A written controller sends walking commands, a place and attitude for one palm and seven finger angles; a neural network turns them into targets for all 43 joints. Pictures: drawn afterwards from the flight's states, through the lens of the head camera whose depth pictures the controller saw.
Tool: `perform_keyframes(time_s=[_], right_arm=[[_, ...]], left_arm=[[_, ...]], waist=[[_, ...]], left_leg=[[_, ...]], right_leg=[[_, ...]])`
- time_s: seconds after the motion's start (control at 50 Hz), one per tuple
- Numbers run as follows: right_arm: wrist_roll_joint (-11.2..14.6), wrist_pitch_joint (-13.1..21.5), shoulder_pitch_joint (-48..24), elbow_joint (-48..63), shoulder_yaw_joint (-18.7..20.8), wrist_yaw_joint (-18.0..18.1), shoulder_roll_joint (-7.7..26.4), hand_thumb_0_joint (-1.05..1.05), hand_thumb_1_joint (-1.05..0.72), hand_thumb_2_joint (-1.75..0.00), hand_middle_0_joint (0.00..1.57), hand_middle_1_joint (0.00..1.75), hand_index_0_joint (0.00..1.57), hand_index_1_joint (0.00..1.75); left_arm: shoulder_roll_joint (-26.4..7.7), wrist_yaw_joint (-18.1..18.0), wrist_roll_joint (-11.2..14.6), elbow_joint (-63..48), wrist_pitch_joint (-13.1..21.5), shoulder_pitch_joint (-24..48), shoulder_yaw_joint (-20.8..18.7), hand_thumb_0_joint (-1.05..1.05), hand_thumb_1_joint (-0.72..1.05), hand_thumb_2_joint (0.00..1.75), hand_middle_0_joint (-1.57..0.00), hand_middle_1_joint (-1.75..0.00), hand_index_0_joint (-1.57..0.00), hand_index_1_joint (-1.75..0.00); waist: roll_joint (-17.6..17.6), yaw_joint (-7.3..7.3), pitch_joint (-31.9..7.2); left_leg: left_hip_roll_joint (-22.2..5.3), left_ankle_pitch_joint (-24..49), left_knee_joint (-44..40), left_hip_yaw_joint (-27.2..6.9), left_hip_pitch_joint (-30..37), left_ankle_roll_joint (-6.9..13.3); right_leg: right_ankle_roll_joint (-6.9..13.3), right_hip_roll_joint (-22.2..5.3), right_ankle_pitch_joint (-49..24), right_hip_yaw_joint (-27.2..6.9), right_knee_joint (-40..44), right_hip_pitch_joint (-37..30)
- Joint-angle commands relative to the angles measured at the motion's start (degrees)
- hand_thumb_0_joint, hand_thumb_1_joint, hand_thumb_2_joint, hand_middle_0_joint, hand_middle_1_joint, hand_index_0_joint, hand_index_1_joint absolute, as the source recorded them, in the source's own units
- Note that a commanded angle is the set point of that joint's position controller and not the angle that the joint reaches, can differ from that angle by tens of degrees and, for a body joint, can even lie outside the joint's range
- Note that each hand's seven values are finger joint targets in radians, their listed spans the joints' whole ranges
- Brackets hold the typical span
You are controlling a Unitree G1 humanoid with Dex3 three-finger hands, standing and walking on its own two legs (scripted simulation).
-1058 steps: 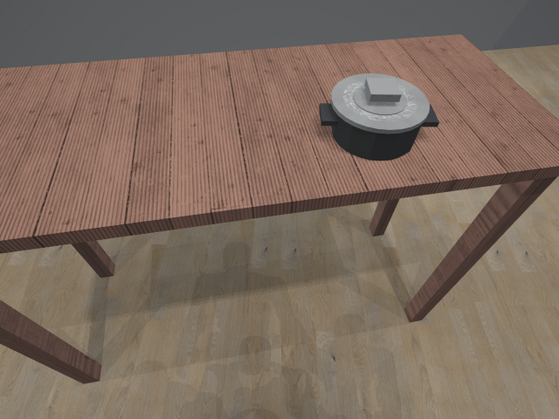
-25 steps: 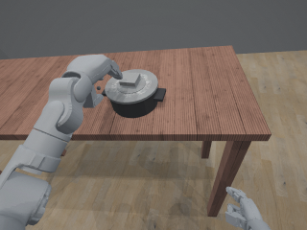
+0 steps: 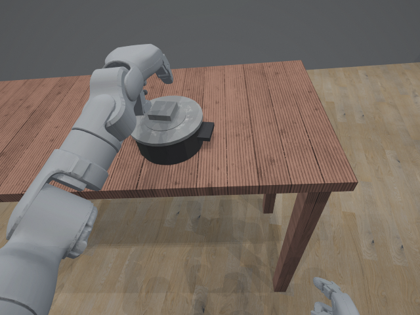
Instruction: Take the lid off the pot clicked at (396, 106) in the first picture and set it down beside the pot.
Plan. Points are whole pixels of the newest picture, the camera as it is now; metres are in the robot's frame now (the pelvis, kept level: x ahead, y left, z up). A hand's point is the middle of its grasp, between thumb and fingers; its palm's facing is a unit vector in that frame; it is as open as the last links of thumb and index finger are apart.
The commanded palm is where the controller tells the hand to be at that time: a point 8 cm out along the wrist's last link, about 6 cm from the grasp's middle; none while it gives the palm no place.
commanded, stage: move the open hand above the knob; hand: left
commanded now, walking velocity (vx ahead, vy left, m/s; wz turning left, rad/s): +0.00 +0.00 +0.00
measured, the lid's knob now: (163, 110) +0.49 +0.11 +0.15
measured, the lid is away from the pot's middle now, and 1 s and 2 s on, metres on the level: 0.00 0.00 0.00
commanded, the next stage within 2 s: lower the open fingers around the knob in 1.68 s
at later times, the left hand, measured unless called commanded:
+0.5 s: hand (161, 92) +0.46 +0.10 +0.22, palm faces -0.20 -0.02 -0.98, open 9.8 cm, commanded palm +0.44 +0.11 +0.29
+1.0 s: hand (157, 89) +0.46 +0.10 +0.22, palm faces -0.18 -0.02 -0.98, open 9.8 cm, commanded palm +0.43 +0.11 +0.29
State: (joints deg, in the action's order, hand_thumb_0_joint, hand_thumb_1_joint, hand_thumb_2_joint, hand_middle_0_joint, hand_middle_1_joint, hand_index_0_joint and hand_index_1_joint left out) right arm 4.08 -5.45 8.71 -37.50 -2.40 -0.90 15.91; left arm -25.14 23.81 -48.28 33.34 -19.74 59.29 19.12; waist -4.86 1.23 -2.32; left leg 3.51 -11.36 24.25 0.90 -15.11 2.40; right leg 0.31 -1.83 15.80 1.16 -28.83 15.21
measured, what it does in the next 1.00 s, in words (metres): stands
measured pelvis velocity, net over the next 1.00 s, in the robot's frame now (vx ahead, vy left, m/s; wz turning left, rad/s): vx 0.01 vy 0.01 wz -0.01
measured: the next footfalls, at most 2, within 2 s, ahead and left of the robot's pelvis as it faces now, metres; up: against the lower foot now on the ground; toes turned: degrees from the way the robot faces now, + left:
none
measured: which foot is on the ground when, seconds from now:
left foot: down 0.00-1.00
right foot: down 0.00-1.00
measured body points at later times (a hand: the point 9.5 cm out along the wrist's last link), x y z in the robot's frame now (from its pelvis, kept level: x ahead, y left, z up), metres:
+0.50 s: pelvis +0.01 +0.00 +0.00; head +0.02 -0.04 +0.45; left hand +0.47 +0.09 +0.27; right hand +0.15 -0.25 -0.13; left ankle +0.01 +0.10 -0.74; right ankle -0.01 -0.11 -0.74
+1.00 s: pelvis +0.01 +0.01 +0.00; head +0.01 -0.04 +0.45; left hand +0.47 +0.10 +0.27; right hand +0.15 -0.22 -0.12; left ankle +0.01 +0.10 -0.74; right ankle -0.01 -0.11 -0.74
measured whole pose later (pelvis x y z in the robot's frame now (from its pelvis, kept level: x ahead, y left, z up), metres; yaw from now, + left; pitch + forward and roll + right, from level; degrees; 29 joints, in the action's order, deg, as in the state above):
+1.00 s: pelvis +0.01 +0.01 +0.00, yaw +0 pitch +4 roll +1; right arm 3.7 -6.6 9.7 -37.7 -2.9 -1.2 14.9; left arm -19.7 23.7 -50.5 43.4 -21.2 65.2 21.0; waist -4.6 1.5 -3.7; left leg 3.9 -11.0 22.7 1.3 -15.3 2.9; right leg -0.2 -2.2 15.5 0.6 -27.6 15.7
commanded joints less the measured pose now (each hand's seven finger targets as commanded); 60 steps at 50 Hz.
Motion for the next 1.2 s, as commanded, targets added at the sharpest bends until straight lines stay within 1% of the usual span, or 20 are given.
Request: perform_keyframes(time_s=[0.0, 0.1, 0.18, 0.26, 0.32, 0.38, 0.44, 0.48, 0.52, 0.54, 0.62, 0.68, 0.72, 0.78, 0.86, 0.9, 0.98, 1.04, 1.1, 1.18], right_arm=[[0.1, 1.3, -6.8, 9.0, 2.0, -1.0, 5.3, 0.0, -0.9, -0.9, 0.2, 0.3, 0.2, 0.3], [-0.1, 2.4, -5.2, 7.0, 1.7, 0.2, 5.1, 0.0, -0.9, -0.9, 0.2, 0.3, 0.2, 0.3], [-1.0, 3.5, -2.6, 4.9, 1.8, 1.0, 5.5, 0.0, -0.9, -0.9, 0.2, 0.3, 0.2, 0.3], [-0.5, 2.3, -3.2, 6.7, 1.5, 0.1, 5.6, 0.0, -0.9, -0.9, 0.2, 0.3, 0.2, 0.3], [0.0, 1.3, -4.8, 9.1, 2.5, -0.7, 5.7, 0.0, -0.9, -0.9, 0.2, 0.3, 0.2, 0.3], [-0.4, 2.3, -5.3, 9.2, 2.5, 0.0, 5.4, 0.0, -0.9, -0.9, 0.2, 0.3, 0.2, 0.3], [-0.6, 4.0, -3.9, 7.7, 2.3, 0.7, 4.7, 0.0, -0.9, -0.9, 0.2, 0.3, 0.2, 0.3], [-0.6, 3.6, -3.1, 5.9, 2.2, 0.7, 4.9, 0.0, -0.9, -0.9, 0.2, 0.3, 0.2, 0.3], [0.0, 2.4, -2.8, 5.4, 2.4, -0.1, 5.8, 0.0, -0.9, -0.9, 0.2, 0.3, 0.2, 0.3], [0.1, 2.0, -3.2, 5.6, 2.0, -0.4, 5.5, 0.0, -0.9, -0.9, 0.2, 0.3, 0.2, 0.3], [0.2, 1.1, -6.8, 9.4, 2.4, -0.6, 5.4, 0.0, -0.9, -0.9, 0.2, 0.3, 0.2, 0.3], [0.2, 2.0, -6.8, 9.0, 2.2, -0.2, 4.3, 0.0, -0.9, -0.9, 0.2, 0.3, 0.2, 0.3], [0.0, 2.7, -5.1, 7.9, 2.4, 0.3, 4.9, 0.0, -0.9, -0.9, 0.2, 0.3, 0.2, 0.3], [-0.3, 3.4, -3.6, 5.1, 1.3, 1.2, 4.9, 0.0, -0.9, -0.9, 0.2, 0.3, 0.2, 0.3], [-0.2, 1.7, -4.3, 5.7, 1.3, 0.3, 4.7, 0.0, -0.9, -0.9, 0.2, 0.3, 0.2, 0.3], [-0.2, 1.1, -5.4, 7.4, 1.4, -0.2, 4.9, 0.0, -0.9, -0.9, 0.2, 0.3, 0.2, 0.3], [-0.5, 1.4, -6.5, 9.3, 1.8, 0.1, 4.7, 0.0, -0.9, -0.9, 0.2, 0.3, 0.2, 0.3], [-0.6, 2.6, -5.0, 7.6, 1.6, 1.0, 4.6, 0.0, -0.9, -0.9, 0.2, 0.3, 0.2, 0.3], [-0.6, 3.1, -4.1, 6.1, 1.4, 1.4, 5.0, 0.0, -0.9, -0.9, 0.2, 0.3, 0.2, 0.3], [-0.1, 2.3, -5.1, 7.8, 1.7, 0.2, 5.0, 0.0, -0.9, -0.9, 0.2, 0.3, 0.2, 0.3]], left_arm=[[-4.8, -0.8, -1.7, -7.8, -0.5, 25.1, -2.6, 0.0, -0.37, 1.69, -0.88, -0.08, -0.88, -0.08], [-10.7, -1.8, -2.9, -7.9, 0.0, 42.6, -5.2, 0.0, -0.37, 1.69, -0.88, -0.08, -0.88, -0.08], [-16.6, -3.2, -3.1, 2.0, -0.2, 38.8, -12.0, 0.0, -0.37, 1.69, -0.88, -0.08, -0.88, -0.08], [-6.5, -2.1, -3.2, 9.4, -0.6, 26.0, -5.0, 0.0, -0.37, 1.69, -0.88, -0.08, -0.88, -0.08], [-0.6, -0.6, -2.1, 0.2, -0.4, 27.1, -0.3, 0.0, -0.37, 1.69, -0.88, -0.08, -0.88, -0.08], [-13.2, -0.3, -2.7, -11.3, 0.5, 40.6, -8.4, 0.0, -0.37, 1.69, -0.88, -0.08, -0.88, -0.08], [-17.0, -1.5, -2.9, -12.6, 2.2, 44.7, -10.7, 0.0, -0.37, 1.69, -0.88, -0.08, -0.88, -0.08], [-14.1, -2.0, -3.2, -4.0, 1.0, 38.1, -9.7, 0.0, -0.37, 1.69, -0.88, -0.08, -0.88, -0.08], [-6.1, -1.9, -1.8, 4.8, -1.0, 28.7, -5.2, 0.0, -0.37, 1.69, -0.88, -0.08, -0.88, -0.08], [-6.2, -1.8, -2.4, 6.9, -1.5, 26.5, -5.3, 0.0, -0.37, 1.69, -0.88, -0.08, -0.88, -0.08], [-2.9, -0.4, -1.8, -5.5, -0.5, 29.7, -1.4, 0.0, -0.37, 1.69, -0.88, -0.08, -0.88, -0.08], [-5.6, -0.5, -2.9, -13.0, 0.3, 42.8, -1.1, 0.0, -0.37, 1.69, -0.88, -0.08, -0.88, -0.08], [-8.3, -1.2, -1.4, -12.3, 0.5, 45.8, -3.7, 0.0, -0.37, 1.69, -0.88, -0.08, -0.88, -0.08], [-13.1, -2.8, -1.9, -0.3, 0.1, 42.4, -9.1, 0.0, -0.37, 1.69, -0.88, -0.08, -0.88, -0.08], [-1.9, -2.7, -3.3, 8.3, -1.3, 31.9, -1.6, 0.0, -0.37, 1.69, -0.88, -0.08, -0.88, -0.08], [-0.6, -2.1, -3.7, 5.6, -1.3, 29.5, -0.3, 0.0, -0.37, 1.69, -0.88, -0.08, -0.88, -0.08], [-7.9, -1.1, -3.4, -7.7, 0.0, 39.2, -4.9, 0.0, -0.37, 1.69, -0.88, -0.08, -0.88, -0.08], [-14.5, -1.9, -3.3, -6.0, 0.4, 43.4, -9.6, 0.0, -0.37, 1.69, -0.88, -0.08, -0.88, -0.08], [-13.5, -2.4, -3.4, 0.8, -0.1, 38.9, -9.5, 0.0, -0.37, 1.69, -0.88, -0.08, -0.88, -0.08], [-5.4, -1.1, -3.1, 2.6, -1.0, 26.4, -4.3, 0.0, -0.37, 1.69, -0.88, -0.08, -0.88, -0.08]], waist=[[8.1, -0.28, -19.9], [7.6, 1.28, -22.1], [10.1, -0.64, -23.9], [11.6, -0.97, -18.1], [10.0, 0.38, -20.1], [8.4, 0.22, -28.5], [7.1, 0.4, -28.9], [8.7, -0.07, -22.6], [9.0, 0.07, -15.7], [10.8, -0.36, -14.2], [7.4, 0.22, -21.4], [5.5, 1.67, -26.3], [5.4, 2.15, -26.0], [9.0, 0.43, -21.4], [9.2, 0.01, -15.4], [9.2, -0.21, -18.0], [8.0, 0.14, -27.7], [9.0, 0.13, -26.0], [10.9, -0.55, -20.3], [10.1, -1.06, -18.5]], left_leg=[[0.1, 15.2, -1.0, -1.4, 9.6, 0.9], [0.7, 14.6, -1.5, -2.1, 10.6, 1.6], [0.6, 16.2, -1.7, -1.9, 8.7, 1.7], [0.0, 16.5, -2.2, -0.3, 5.4, 1.0], [0.1, 18.4, -1.3, -0.5, 9.1, 1.8], [0.7, 20.3, -0.5, -1.2, 12.8, 2.7], [0.6, 22.1, -0.2, -1.9, 14.0, 2.8], [0.1, 21.2, -0.9, -1.6, 11.7, 2.2], [-0.1, 19.1, -1.8, -1.3, 8.5, 1.5], [-0.3, 16.6, -2.2, -0.9, 7.5, 1.0], [0.3, 17.2, -0.9, -1.0, 11.1, 1.7], [0.1, 19.3, -0.3, -2.5, 15.8, 1.9], [0.2, 18.5, -0.5, -3.2, 15.6, 1.8], [0.4, 14.3, -2.3, -2.5, 10.9, 1.5], [-0.4, 12.7, -3.2, -1.8, 8.0, 0.5], [-0.4, 15.0, -2.4, -1.7, 9.4, 0.7], [0.1, 19.3, -1.1, -1.6, 13.2, 1.8], [0.3, 16.4, -1.7, -2.0, 11.8, 2.1], [0.1, 15.6, -2.7, -1.6, 9.2, 1.9], [-0.2, 18.0, -1.9, -1.2, 9.4, 1.4]], right_leg=[[1.8, 1.9, -19.2, 0.6, 2.6, -5.5], [1.8, 2.3, -19.7, -0.1, 2.9, -6.1], [1.7, 2.1, -22.2, -0.6, 2.2, -9.1], [1.4, 1.7, -22.8, 0.3, 2.1, -7.5], [1.5, 1.6, -23.5, 0.3, 3.1, -6.4], [1.3, 1.6, -26.9, -1.5, 2.4, -10.7], [1.5, 1.9, -27.2, -1.2, 2.3, -10.1], [1.8, 2.2, -24.8, -0.3, 2.5, -7.0], [2.0, 2.3, -22.0, 1.0, 3.3, -3.8], [1.8, 2.2, -19.9, 1.1, 3.3, -3.2], [2.0, 1.5, -21.1, 0.3, 3.0, -5.7], [2.1, 2.1, -20.6, -0.2, 2.7, -4.8], [2.2, 2.5, -20.3, 0.2, 3.4, -4.6], [2.2, 2.4, -18.2, 0.3, 3.2, -4.8], [2.3, 2.1, -15.1, 1.3, 3.6, -1.8], [2.3, 2.0, -16.9, 1.0, 3.1, -3.1], [2.0, 1.6, -22.9, -0.6, 2.6, -8.6], [1.9, 2.0, -21.4, -0.6, 3.3, -8.5], [1.9, 2.1, -20.2, 0.0, 3.4, -6.7], [1.9, 2.0, -20.9, 0.5, 3.2, -5.8]])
